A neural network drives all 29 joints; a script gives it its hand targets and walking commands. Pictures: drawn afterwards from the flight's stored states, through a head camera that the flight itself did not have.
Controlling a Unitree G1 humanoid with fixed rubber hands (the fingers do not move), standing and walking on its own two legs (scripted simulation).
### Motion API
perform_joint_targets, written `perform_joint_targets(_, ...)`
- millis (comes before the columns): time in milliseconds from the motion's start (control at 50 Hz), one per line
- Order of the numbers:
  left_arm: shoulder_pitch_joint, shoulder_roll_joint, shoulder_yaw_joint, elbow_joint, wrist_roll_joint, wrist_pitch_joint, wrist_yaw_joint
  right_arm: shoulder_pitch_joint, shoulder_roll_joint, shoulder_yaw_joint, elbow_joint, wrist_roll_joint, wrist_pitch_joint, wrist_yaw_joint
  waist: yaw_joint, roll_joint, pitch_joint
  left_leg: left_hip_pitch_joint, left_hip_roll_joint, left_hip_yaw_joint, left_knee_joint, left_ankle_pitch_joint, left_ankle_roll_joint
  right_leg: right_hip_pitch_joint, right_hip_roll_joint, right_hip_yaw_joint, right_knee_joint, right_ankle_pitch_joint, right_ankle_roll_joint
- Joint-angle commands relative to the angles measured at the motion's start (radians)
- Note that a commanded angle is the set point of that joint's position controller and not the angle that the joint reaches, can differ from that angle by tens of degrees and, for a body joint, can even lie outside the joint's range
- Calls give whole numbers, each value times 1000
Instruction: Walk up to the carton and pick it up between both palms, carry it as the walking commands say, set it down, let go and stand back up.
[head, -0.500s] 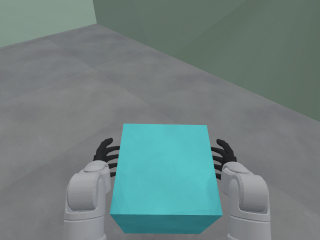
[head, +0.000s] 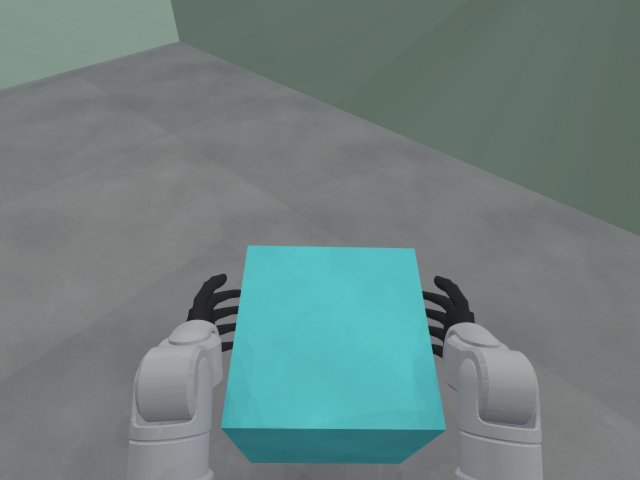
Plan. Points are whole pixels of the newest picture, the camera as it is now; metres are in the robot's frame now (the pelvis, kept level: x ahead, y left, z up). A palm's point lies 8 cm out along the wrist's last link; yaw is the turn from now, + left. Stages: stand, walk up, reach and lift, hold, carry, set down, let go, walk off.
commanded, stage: carry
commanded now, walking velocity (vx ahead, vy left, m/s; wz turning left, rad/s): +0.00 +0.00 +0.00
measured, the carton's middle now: (328, 361) +0.28 +0.00 +0.01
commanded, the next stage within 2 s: hold in 1.78 s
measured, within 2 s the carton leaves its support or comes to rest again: neither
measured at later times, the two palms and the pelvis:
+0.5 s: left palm (211, 327) +0.29 +0.14 +0.07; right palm (451, 329) +0.29 -0.15 +0.07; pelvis +0.01 +0.00 +0.00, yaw +0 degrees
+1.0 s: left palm (214, 330) +0.29 +0.14 +0.06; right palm (448, 334) +0.29 -0.15 +0.06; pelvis +0.01 +0.00 +0.00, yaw +0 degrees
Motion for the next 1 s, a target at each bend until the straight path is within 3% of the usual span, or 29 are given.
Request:
perform_joint_targets(0,-464,-947,-679,-65,-426,-20,-270,-459,930,675,-53,427,-9,276,0,-7,-246,203,85,-85,-48,85,4,1,-89,62,-98,125,-30)
perform_joint_targets(260,-467,-936,-636,3,-383,-77,-270,-461,916,628,13,384,-66,272,5,-3,-243,209,86,-81,-42,97,6,8,-85,60,-100,129,-31)
perform_joint_targets(980,-396,-835,-511,146,-231,-350,-244,-379,797,508,144,230,-348,242,6,-1,-235,224,90,-75,-60,108,4,37,-84,53,-117,105,-31)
